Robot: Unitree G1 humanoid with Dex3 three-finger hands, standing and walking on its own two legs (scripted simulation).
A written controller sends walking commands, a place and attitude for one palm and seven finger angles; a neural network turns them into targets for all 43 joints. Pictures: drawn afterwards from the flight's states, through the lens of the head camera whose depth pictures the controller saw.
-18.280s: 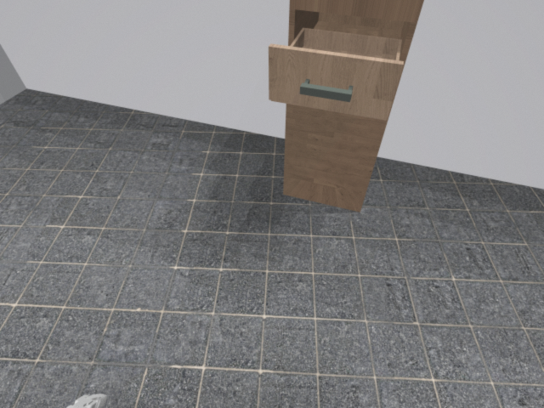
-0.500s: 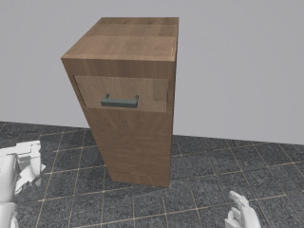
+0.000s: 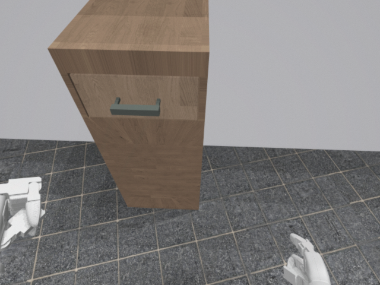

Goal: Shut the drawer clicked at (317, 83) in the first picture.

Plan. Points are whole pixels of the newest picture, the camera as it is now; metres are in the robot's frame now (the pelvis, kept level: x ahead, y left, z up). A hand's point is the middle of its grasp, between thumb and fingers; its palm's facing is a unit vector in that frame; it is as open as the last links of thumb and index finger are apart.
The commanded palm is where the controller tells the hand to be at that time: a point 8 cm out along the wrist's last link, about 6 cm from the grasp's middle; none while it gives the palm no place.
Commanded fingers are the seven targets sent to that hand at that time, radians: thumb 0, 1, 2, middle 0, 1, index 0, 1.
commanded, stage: step back with the hand held close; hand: left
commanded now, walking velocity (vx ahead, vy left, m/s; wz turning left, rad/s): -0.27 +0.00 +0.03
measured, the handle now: (136, 105) +0.57 +0.19 +0.02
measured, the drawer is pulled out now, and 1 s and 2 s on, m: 0.00 0.00 0.00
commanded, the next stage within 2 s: stop stepping back and stand still in 0.76 s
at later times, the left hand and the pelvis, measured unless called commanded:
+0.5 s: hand out of the picture +0.08 +0.25 +0.16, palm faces +0.42 -0.79 -0.45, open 3.3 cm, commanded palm +0.02 +0.29 +0.17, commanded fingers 0.00 0.90 0.90 -1.40 -1.60 -1.40 -1.60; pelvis -0.09 +0.00 -0.02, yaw +3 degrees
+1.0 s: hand out of the picture -0.01 +0.28 +0.16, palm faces +0.40 -0.82 -0.41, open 3.2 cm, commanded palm -0.08 +0.31 +0.17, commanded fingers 0.00 0.90 0.90 -1.40 -1.60 -1.40 -1.60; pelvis -0.20 +0.03 -0.02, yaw +2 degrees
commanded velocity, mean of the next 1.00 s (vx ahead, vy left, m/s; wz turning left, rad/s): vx -0.24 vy -0.02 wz -0.02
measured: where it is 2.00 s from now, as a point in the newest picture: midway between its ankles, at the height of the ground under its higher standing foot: outside the picture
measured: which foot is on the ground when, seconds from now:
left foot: down 0.00-0.78, up 0.80-0.94, down 0.96-1.00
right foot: down 0.00-0.58, up 0.60-0.76, down 0.78-0.96, up 0.98-1.00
